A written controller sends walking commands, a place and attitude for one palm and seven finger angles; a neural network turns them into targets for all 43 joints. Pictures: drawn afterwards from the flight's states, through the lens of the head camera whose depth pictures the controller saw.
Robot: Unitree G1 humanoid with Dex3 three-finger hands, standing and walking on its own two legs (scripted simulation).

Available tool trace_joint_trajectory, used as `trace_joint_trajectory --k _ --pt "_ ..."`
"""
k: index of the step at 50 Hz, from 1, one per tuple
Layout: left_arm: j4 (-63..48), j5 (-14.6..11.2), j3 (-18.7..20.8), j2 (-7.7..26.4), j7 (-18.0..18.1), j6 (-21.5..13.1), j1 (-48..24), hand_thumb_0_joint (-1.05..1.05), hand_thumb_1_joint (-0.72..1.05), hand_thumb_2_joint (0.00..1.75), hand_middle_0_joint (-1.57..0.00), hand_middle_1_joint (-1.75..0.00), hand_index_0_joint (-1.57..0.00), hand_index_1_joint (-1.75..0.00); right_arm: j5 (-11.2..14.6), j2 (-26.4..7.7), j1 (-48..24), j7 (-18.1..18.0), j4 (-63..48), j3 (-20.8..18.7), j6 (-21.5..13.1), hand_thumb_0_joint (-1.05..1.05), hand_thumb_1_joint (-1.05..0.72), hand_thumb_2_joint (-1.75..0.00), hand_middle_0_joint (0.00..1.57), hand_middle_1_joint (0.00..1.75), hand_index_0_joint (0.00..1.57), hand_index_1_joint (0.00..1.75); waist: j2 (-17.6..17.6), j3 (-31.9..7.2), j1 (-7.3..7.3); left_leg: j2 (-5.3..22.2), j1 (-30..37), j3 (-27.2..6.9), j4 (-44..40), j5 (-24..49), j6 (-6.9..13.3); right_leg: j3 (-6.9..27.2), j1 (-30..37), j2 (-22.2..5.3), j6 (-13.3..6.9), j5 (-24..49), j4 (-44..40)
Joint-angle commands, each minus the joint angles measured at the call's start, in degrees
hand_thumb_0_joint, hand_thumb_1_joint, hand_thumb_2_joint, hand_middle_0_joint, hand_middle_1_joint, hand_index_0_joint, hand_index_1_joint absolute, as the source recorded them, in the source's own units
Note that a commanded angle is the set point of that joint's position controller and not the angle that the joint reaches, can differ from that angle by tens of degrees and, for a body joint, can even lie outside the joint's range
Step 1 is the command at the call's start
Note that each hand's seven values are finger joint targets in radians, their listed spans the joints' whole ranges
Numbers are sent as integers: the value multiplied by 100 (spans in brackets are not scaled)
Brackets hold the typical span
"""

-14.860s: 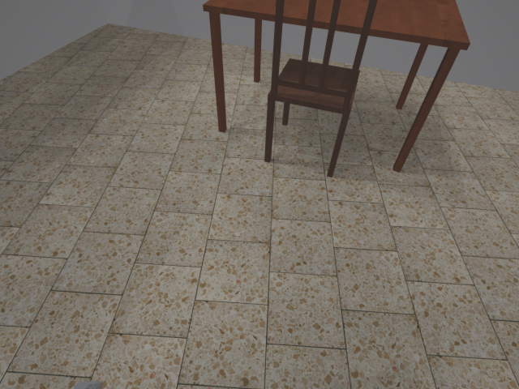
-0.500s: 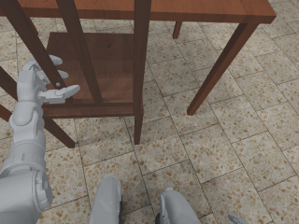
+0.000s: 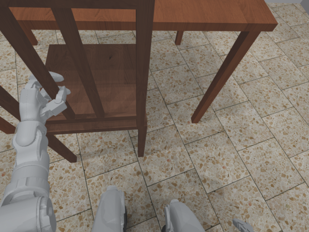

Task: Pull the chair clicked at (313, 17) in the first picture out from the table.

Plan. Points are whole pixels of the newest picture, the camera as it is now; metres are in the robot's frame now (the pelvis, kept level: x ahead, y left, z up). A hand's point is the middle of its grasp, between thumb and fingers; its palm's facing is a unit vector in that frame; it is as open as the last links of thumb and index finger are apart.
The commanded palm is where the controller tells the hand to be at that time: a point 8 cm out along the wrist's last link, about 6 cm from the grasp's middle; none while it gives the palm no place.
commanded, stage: hook a spindle and tug to test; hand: left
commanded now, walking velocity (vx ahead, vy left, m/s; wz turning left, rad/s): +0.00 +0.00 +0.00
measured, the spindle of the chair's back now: (46, 81) +0.46 +0.26 +0.07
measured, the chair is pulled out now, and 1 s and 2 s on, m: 0.01 0.09 0.14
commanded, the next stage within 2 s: step backward, pulling the chair out in 0.34 s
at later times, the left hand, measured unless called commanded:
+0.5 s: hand (58, 111) +0.40 +0.23 +0.03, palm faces +0.15 -0.99 -0.08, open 5.6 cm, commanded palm +0.37 +0.27 +0.04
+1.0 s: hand (77, 126) +0.35 +0.18 +0.05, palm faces +0.14 -0.98 -0.15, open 5.3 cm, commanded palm +0.33 +0.22 +0.05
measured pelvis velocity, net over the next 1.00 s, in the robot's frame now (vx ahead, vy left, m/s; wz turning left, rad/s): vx -0.03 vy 0.00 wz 0.01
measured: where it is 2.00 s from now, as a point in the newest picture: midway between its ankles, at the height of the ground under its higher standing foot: outside the picture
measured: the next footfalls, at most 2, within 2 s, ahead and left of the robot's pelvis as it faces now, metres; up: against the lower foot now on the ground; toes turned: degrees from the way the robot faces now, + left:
none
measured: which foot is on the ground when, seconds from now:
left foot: down 0.00-1.00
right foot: down 0.00-1.00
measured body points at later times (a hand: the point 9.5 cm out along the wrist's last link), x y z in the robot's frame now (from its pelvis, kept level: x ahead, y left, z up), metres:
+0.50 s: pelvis -0.01 -0.01 +0.00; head +0.11 +0.02 +0.44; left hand +0.39 +0.28 +0.04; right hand +0.11 -0.27 -0.11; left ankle +0.09 +0.12 -0.61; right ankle -0.02 -0.13 -0.61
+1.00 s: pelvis -0.03 +0.00 +0.10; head +0.07 +0.01 +0.54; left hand +0.34 +0.23 +0.06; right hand +0.06 -0.28 -0.02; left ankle +0.09 +0.12 -0.61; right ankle -0.02 -0.13 -0.61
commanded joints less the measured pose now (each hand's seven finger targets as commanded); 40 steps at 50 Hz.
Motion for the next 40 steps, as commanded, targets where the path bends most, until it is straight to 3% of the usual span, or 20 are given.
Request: trace_joint_trajectory --k 1,5,7,9,13,16,18,20,22,23,24,25,26,27,29,32,33,35,40 --pt "-1524 -131 138 1294 -74 -542 -1191 0 90 90 -50 -145 -50 -145 53 -1022 446 -86 -456 -374 -166 0 -90 -90 20 30 20 30 610 -2680 214 -293 3751 -278 -664 1713 47 34 -74 140 -84 2335 -1107" --pt "-1538 -132 31 1159 -35 -586 -1169 0 90 90 -50 -145 -50 -145 63 -1015 407 -116 -424 -387 -196 0 -90 -90 20 30 20 30 543 -2545 163 -290 3747 -295 -679 1565 40 28 -181 137 -77 2208 -1127" --pt "-1705 -127 -35 1129 -26 -651 -1341 0 90 90 -50 -145 -50 -145 61 -1019 379 -131 -423 -381 -225 0 -90 -90 20 30 20 30 747 -2601 163 -301 3844 -309 -663 1545 38 39 -267 131 -95 2140 -1092" --pt "-1602 -132 -77 1067 -26 -650 -1337 0 90 90 -50 -145 -50 -145 57 -1014 341 -153 -392 -380 -241 0 -90 -90 20 30 20 30 598 -2498 131 -306 3793 -316 -688 1377 39 40 -282 117 -84 2005 -1165" --pt "-1476 -159 55 1234 -108 -671 -1299 0 90 90 -50 -145 -50 -145 69 -1006 292 -199 -397 -357 -277 0 -90 -90 20 30 20 30 536 -2512 203 -333 3566 -256 -628 1290 54 121 -141 97 -78 2016 -1154" --pt "-1324 -164 59 1285 -167 -659 -1532 0 90 90 -50 -145 -50 -145 78 -1022 258 -234 -380 -349 -298 0 -90 -90 20 30 20 30 397 -2376 147 -324 3344 -247 -591 1044 76 155 -206 85 -64 1796 -1175" --pt "-1385 -160 3 1256 -206 -672 -1691 0 90 90 -50 -145 -50 -145 72 -1000 253 -246 -389 -334 -349 0 -90 -90 20 30 20 30 665 -2521 176 -337 3473 -250 -569 1081 67 168 -251 73 -80 1765 -1152" --pt "-1237 -185 -20 1206 -223 -619 -1621 0 90 90 -50 -145 -50 -145 76 -1009 255 -248 -394 -327 -361 0 -90 -90 20 30 20 30 515 -2394 172 -336 3411 -269 -587 1028 67 157 -244 80 -84 1720 -1187" --pt "-1328 -175 -180 1118 -231 -623 -2020 0 90 90 -50 -145 -50 -145 88 -1006 257 -266 -385 -322 -401 0 -90 -90 20 30 20 30 555 -2441 72 -334 3362 -269 -542 918 94 192 -351 71 -68 1608 -1177" --pt "-2232 656 223 2983 730 29 -2283 0 90 90 -50 -145 -50 -145 399 -1008 379 -378 -766 -360 12 0 -90 -90 20 30 20 30 1226 -3606 594 -144 5316 -147 -1513 1086 166 918 1742 -337 -143 1689 -2290" --pt "-2497 654 -306 2157 1093 413 -1924 0 90 90 -50 -145 -50 -145 439 -863 391 -486 -960 -323 102 0 -90 -90 20 30 20 30 1542 -3290 404 -248 5764 -98 -1792 1374 201 676 1887 -252 -140 2406 -2608" --pt "-2152 699 -546 1706 1342 796 -1336 0 90 90 -50 -145 -50 -145 457 -870 305 -539 -937 -318 205 0 -90 -90 20 30 20 30 1350 -2969 361 -205 5758 -110 -1989 1525 192 494 1902 -244 -85 2694 -2651" --pt "-1428 728 -804 1281 1520 1166 -775 0 90 90 -50 -145 -50 -145 476 -863 209 -567 -906 -312 341 0 -90 -90 20 30 20 30 956 -2291 289 -126 5173 -181 -2281 997 178 427 1913 -256 -15 2249 -2784" --pt "-1038 659 -970 975 1649 1368 -649 0 90 90 -50 -145 -50 -145 508 -888 153 -608 -872 -297 414 0 -90 -90 20 30 20 30 430 -1874 252 -56 4985 -284 -2455 871 213 407 1958 -257 33 2258 -2860" --pt "-414 754 -1103 938 1881 1537 -997 0 90 90 -50 -145 -50 -145 476 -907 234 -682 -679 -264 543 0 -90 -90 20 30 20 30 -73 -1416 147 -31 4790 -170 -2545 1262 244 560 2460 -374 210 3062 -3185" --pt "60 832 -1053 1111 2053 1330 -1757 0 90 90 -50 -145 -50 -145 395 -979 266 -738 -489 -310 599 0 -90 -90 20 30 20 30 219 -1301 127 51 5258 -146 -2981 1948 248 527 2776 -409 335 3705 -3455" --pt "235 814 -1143 992 2072 1211 -1867 0 90 90 -50 -145 -50 -145 368 -985 275 -747 -425 -323 604 0 -90 -90 20 30 20 30 494 -1203 127 117 5451 -210 -3140 2209 284 515 2826 -382 353 3760 -3531" --pt "392 780 -1251 816 2074 1002 -2043 0 90 90 -50 -145 -50 -145 315 -972 281 -751 -329 -369 589 0 -90 -90 20 30 20 30 934 -1227 155 265 5839 -434 -3459 2599 335 432 2909 -254 309 3474 -3555" --pt "482 746 -1447 448 1978 707 -1858 0 90 90 -50 -145 -50 -145 243 -906 201 -738 -177 -506 474 0 -90 -90 20 30 20 30 1414 -1423 202 522 6505 -739 -3952 3137 342 333 3066 -65 138 2854 -3599"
